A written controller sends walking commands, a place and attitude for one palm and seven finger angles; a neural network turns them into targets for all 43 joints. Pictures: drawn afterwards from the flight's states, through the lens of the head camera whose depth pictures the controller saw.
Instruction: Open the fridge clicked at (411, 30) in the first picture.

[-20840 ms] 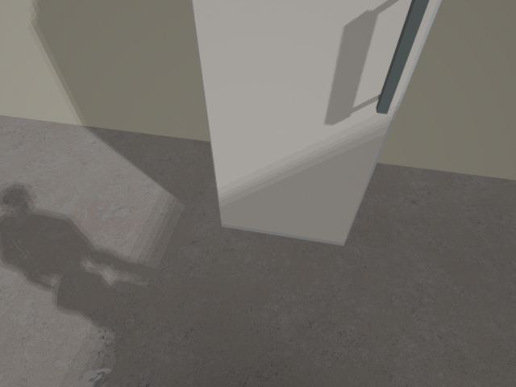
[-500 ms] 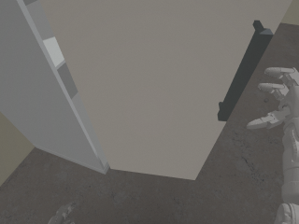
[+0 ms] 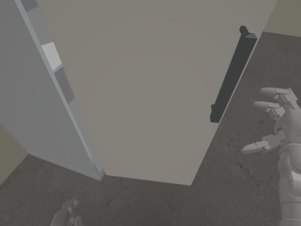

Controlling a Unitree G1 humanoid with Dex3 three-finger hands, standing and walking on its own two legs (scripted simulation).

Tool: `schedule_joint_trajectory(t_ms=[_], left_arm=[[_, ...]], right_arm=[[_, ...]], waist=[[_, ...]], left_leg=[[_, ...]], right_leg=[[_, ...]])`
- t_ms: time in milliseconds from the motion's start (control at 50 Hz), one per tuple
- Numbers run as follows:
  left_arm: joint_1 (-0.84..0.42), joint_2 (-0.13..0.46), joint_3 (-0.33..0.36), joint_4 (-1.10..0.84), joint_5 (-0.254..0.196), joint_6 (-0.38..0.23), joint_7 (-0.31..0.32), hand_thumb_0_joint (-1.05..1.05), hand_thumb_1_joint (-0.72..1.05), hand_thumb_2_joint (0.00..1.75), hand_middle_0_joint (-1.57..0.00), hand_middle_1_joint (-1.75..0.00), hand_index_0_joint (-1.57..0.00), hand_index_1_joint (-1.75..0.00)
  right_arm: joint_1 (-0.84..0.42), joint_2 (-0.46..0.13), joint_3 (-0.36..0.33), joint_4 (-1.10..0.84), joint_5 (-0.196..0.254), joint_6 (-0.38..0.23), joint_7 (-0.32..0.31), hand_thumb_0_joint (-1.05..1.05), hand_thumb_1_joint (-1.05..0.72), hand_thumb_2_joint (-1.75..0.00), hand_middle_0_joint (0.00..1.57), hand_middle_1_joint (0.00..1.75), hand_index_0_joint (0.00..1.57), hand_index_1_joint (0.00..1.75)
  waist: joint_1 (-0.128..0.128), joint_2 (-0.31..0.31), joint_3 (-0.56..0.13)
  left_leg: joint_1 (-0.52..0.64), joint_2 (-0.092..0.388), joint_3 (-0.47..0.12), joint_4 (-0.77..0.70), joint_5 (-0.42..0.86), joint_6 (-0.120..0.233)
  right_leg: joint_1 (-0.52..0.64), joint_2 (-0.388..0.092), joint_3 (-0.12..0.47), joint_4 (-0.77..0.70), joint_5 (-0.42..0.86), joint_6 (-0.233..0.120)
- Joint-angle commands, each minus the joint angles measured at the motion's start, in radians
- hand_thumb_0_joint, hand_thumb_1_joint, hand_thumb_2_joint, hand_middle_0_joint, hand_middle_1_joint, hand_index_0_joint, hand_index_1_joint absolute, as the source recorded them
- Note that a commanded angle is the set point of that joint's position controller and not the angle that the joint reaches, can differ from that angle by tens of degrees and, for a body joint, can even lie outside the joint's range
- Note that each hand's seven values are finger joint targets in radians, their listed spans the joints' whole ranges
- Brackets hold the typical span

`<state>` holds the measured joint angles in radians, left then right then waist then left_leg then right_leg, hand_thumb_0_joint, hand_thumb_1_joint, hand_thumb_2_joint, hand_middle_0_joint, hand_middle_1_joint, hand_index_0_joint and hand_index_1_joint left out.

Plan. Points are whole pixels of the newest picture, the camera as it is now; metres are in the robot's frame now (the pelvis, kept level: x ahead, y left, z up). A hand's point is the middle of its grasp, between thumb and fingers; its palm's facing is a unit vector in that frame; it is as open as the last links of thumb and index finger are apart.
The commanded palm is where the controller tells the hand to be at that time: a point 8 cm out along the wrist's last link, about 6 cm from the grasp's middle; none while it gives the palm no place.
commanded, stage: slip the hand off the handle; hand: right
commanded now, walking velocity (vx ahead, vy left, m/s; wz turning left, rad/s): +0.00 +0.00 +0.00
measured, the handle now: (226, 80) +0.46 -0.18 +0.17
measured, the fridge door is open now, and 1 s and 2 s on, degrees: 78 78 78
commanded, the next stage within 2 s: draw the hand back to the body in 0.28 s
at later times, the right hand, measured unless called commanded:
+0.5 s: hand (267, 136) +0.30 -0.24 +0.15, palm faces +0.15 +0.99 +0.05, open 14.7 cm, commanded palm +0.25 -0.28 +0.16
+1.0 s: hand (287, 152) +0.25 -0.25 +0.16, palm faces +0.34 +0.92 -0.18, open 14.3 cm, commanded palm +0.20 -0.28 +0.17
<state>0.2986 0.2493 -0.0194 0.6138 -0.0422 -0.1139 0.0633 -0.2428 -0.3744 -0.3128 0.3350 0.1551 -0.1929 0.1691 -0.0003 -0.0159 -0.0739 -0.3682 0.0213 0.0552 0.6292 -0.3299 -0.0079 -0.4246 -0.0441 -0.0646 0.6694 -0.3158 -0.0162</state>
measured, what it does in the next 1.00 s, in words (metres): stands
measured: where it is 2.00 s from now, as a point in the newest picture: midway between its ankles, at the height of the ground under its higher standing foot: outside the picture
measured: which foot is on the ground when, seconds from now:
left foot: down 0.00-1.00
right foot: down 0.00-1.00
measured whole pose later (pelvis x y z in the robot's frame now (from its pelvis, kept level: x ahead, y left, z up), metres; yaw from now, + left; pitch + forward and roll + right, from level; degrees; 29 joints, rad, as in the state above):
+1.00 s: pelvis +0.01 +0.03 +0.01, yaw -2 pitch -2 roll +0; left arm 0.22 0.25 -0.05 0.62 -0.03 -0.23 0.12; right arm 0.12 -0.36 -0.36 -0.09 0.22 0.04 0.10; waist -0.06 -0.04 -0.04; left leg -0.18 0.01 0.10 0.52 -0.31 0.02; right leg -0.25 -0.05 -0.02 0.54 -0.27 0.02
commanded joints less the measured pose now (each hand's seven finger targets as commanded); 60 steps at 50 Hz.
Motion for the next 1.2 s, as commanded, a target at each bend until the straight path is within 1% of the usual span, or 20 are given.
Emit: schedule_joint_trajectory(t_ms=[0, 40, 120, 140, 260, 380, 400, 440, 520, 640, 780, 880, 900, 920, 940, 960, 1020, 1060, 1140, 1180], left_arm=[[-0.093, 0.147, 0.044, -0.136, -0.002, -0.058, 0.017, 0.00, 0.90, 0.90, -0.20, -0.30, -0.20, -0.30], [-0.102, 0.149, 0.041, -0.136, -0.006, -0.060, 0.025, 0.00, 0.90, 0.90, -0.20, -0.30, -0.20, -0.30], [-0.131, 0.133, 0.031, -0.148, -0.008, -0.069, 0.029, 0.00, 0.90, 0.90, -0.20, -0.30, -0.20, -0.30], [-0.128, 0.135, 0.031, -0.148, -0.007, -0.074, 0.031, 0.00, 0.90, 0.90, -0.20, -0.30, -0.20, -0.30], [-0.143, 0.125, 0.029, -0.152, 0.000, -0.095, 0.030, 0.00, 0.90, 0.90, -0.20, -0.30, -0.20, -0.30], [-0.155, 0.130, 0.020, -0.124, -0.002, -0.100, 0.048, 0.00, 0.90, 0.90, -0.20, -0.30, -0.20, -0.30], [-0.196, 0.143, 0.009, -0.132, -0.031, -0.113, 0.064, 0.00, 0.90, 0.90, -0.20, -0.30, -0.20, -0.30], [-0.217, 0.139, 0.002, -0.143, -0.037, -0.129, 0.091, 0.00, 0.90, 0.90, -0.20, -0.30, -0.20, -0.30], [-0.190, 0.119, -0.003, -0.163, -0.025, -0.143, 0.074, 0.00, 0.90, 0.90, -0.20, -0.30, -0.20, -0.30], [-0.177, 0.134, 0.013, -0.177, -0.030, -0.145, 0.047, 0.00, 0.90, 0.90, -0.20, -0.30, -0.20, -0.30], [-0.188, 0.122, 0.010, -0.195, -0.027, -0.159, 0.054, 0.00, 0.90, 0.90, -0.20, -0.30, -0.20, -0.30], [-0.185, 0.116, 0.002, -0.172, -0.022, -0.181, 0.066, 0.00, 0.90, 0.90, -0.20, -0.30, -0.20, -0.30], [-0.218, 0.121, 0.007, -0.151, 0.021, -0.179, 0.063, 0.00, 0.90, 0.90, -0.20, -0.30, -0.20, -0.30], [-0.208, 0.111, 0.007, -0.134, 0.028, -0.177, 0.061, 0.00, 0.90, 0.90, -0.20, -0.30, -0.20, -0.30], [-0.209, 0.118, 0.011, -0.133, 0.028, -0.177, 0.057, 0.00, 0.90, 0.90, -0.20, -0.30, -0.20, -0.30], [-0.209, 0.109, 0.009, -0.126, 0.027, -0.166, 0.053, 0.00, 0.90, 0.90, -0.20, -0.30, -0.20, -0.30], [-0.208, 0.106, 0.014, -0.125, 0.036, -0.145, 0.045, 0.00, 0.90, 0.90, -0.20, -0.30, -0.20, -0.30], [-0.209, 0.109, 0.019, -0.126, 0.039, -0.136, 0.044, 0.00, 0.90, 0.90, -0.20, -0.30, -0.20, -0.30], [-0.231, 0.107, 0.022, -0.116, 0.046, -0.119, 0.051, 0.00, 0.90, 0.90, -0.20, -0.30, -0.20, -0.30], [-0.229, 0.097, 0.019, -0.112, 0.047, -0.112, 0.053, 0.00, 0.90, 0.90, -0.20, -0.30, -0.20, -0.30]], right_arm=[[-0.320, -0.224, -0.052, -0.251, 0.016, -0.022, -0.008, 0.00, 0.55, -0.20, 0.25, 1.15, 0.25, 1.15], [-0.282, -0.231, -0.065, -0.240, 0.030, 0.003, 0.000, 0.00, 0.55, -0.20, 0.25, 1.15, 0.25, 1.15], [-0.245, -0.193, -0.036, -0.298, 0.034, 0.023, 0.018, 0.00, 0.55, -0.20, 0.25, 1.15, 0.25, 1.15], [-0.247, -0.194, -0.038, -0.318, 0.040, 0.019, 0.018, 0.00, 0.55, -0.20, 0.25, 1.15, 0.25, 1.15], [-0.151, -0.192, -0.048, -0.431, 0.046, -0.010, 0.026, 0.00, 0.55, -0.20, 0.25, 1.15, 0.25, 1.15], [-0.216, -0.226, -0.071, -0.366, 0.049, 0.012, 0.018, 0.00, 0.55, -0.20, 0.25, 1.15, 0.25, 1.15], [-0.227, -0.162, -0.105, -0.268, 0.239, 0.128, 0.088, 0.00, 0.55, -0.20, 0.25, 1.15, 0.25, 1.15], [-0.270, -0.273, -0.177, -0.330, 0.263, 0.218, 0.147, 0.00, 0.55, -0.20, 0.25, 1.15, 0.25, 1.15], [-0.151, -0.260, -0.136, -0.404, 0.162, 0.260, 0.118, 0.00, 0.55, -0.20, 0.25, 1.15, 0.25, 1.15], [0.056, -0.230, -0.203, -0.385, 0.227, 0.256, 0.136, 0.00, 0.55, -0.20, 0.25, 1.15, 0.25, 1.15], [0.016, -0.244, -0.188, -0.601, 0.196, 0.267, 0.118, 0.00, 0.55, -0.20, 0.25, 1.15, 0.25, 1.15], [0.044, -0.235, -0.192, -0.660, 0.205, 0.221, 0.113, 0.00, 0.37, -0.29, 0.24, 1.04, 0.24, 1.04], [0.047, -0.340, -0.205, -0.690, 0.052, 0.173, -0.054, 0.00, 0.33, -0.31, 0.24, 1.02, 0.24, 1.02], [0.142, -0.217, -0.147, -0.616, 0.038, 0.160, -0.122, 0.00, 0.30, -0.32, 0.24, 1.00, 0.24, 1.00], [0.183, -0.190, -0.129, -0.615, 0.028, 0.153, -0.151, 0.00, 0.26, -0.34, 0.24, 0.98, 0.24, 0.98], [0.221, -0.158, -0.100, -0.613, 0.007, 0.146, -0.173, 0.00, 0.22, -0.36, 0.24, 0.96, 0.24, 0.96], [0.286, -0.149, -0.084, -0.695, -0.028, 0.107, -0.223, 0.00, 0.12, -0.41, 0.24, 0.89, 0.24, 0.89], [0.320, -0.161, -0.091, -0.727, -0.038, 0.093, -0.243, 0.00, 0.04, -0.44, 0.23, 0.85, 0.23, 0.85], [0.291, -0.199, -0.118, -0.775, -0.060, 0.073, -0.273, 0.00, -0.10, -0.51, 0.23, 0.77, 0.23, 0.77], [0.302, -0.192, -0.120, -0.781, -0.069, 0.069, -0.283, 0.00, -0.17, -0.55, 0.22, 0.73, 0.22, 0.73]], waist=[[-0.006, -0.038, -0.178], [-0.010, -0.010, -0.160], [-0.021, -0.051, -0.167], [-0.012, -0.024, -0.170], [-0.030, -0.076, -0.207], [-0.009, -0.024, -0.110], [-0.025, -0.031, -0.186], [-0.046, -0.037, -0.225], [-0.059, -0.073, -0.159], [-0.067, 0.066, -0.122], [-0.060, -0.082, -0.134], [-0.054, -0.075, -0.126], [-0.065, -0.060, -0.006], [-0.046, -0.038, 0.018], [-0.053, 0.013, 0.035], [-0.046, -0.017, 0.037], [-0.059, -0.072, -0.042], [-0.061, -0.021, -0.082], [-0.060, 0.010, -0.049], [-0.061, -0.046, -0.043]], left_leg=[[-0.002, -0.051, 0.003, -0.087, 0.149, 0.030], [0.012, -0.048, 0.000, -0.103, 0.136, 0.028], [0.026, -0.044, -0.001, -0.104, 0.163, 0.030], [0.028, -0.046, -0.001, -0.106, 0.170, 0.028], [0.060, -0.044, -0.004, -0.094, 0.234, 0.030], [0.030, -0.036, -0.015, -0.128, 0.144, 0.020], [0.128, -0.024, -0.033, -0.159, 0.160, 0.029], [0.192, -0.016, -0.044, -0.174, 0.197, 0.023], [0.141, -0.018, -0.023, -0.158, 0.280, 0.019], [0.159, -0.018, -0.032, -0.162, 0.317, 0.000], [0.132, -0.023, -0.028, -0.168, 0.272, 0.009], [0.144, -0.031, -0.017, -0.171, 0.274, 0.011], [0.099, -0.013, -0.052, -0.264, 0.221, 0.004], [0.096, -0.005, -0.035, -0.260, 0.174, 0.003], [0.092, -0.008, -0.029, -0.270, 0.151, 0.002], [0.096, -0.006, -0.026, -0.263, 0.140, 0.004], [0.169, -0.008, -0.020, -0.240, 0.194, 0.012], [0.206, -0.007, -0.022, -0.246, 0.225, 0.008], [0.210, -0.014, -0.019, -0.274, 0.208, 0.008], [0.222, -0.009, -0.015, -0.269, 0.214, 0.013]], right_leg=[[0.177, 0.024, 0.082, -0.125, 0.154, -0.008], [0.164, 0.027, 0.073, -0.127, 0.130, -0.012], [0.185, 0.032, 0.069, -0.129, 0.155, -0.009], [0.191, 0.032, 0.071, -0.122, 0.162, -0.012], [0.223, 0.038, 0.064, -0.108, 0.223, -0.011], [0.169, 0.042, 0.063, -0.123, 0.122, -0.012], [0.192, 0.050, 0.066, -0.143, 0.094, -0.011], [0.209, 0.051, 0.063, -0.145, 0.129, -0.014], [0.220, 0.049, 0.060, -0.160, 0.223, -0.020], [0.192, 0.044, 0.045, -0.148, 0.215, -0.015], [0.253, 0.049, 0.049, -0.160, 0.217, -0.020], [0.271, 0.050, 0.056, -0.168, 0.219, -0.018], [0.231, 0.063, 0.044, -0.185, 0.186, -0.015], [0.229, 0.059, 0.044, -0.196, 0.154, -0.013], [0.225, 0.057, 0.050, -0.201, 0.138, -0.013], [0.244, 0.049, 0.044, -0.211, 0.131, -0.015], [0.299, 0.046, 0.041, -0.240, 0.176, -0.017], [0.316, 0.041, 0.037, -0.249, 0.202, -0.022], [0.330, 0.039, 0.037, -0.275, 0.198, -0.024], [0.337, 0.041, 0.038, -0.283, 0.208, -0.022]])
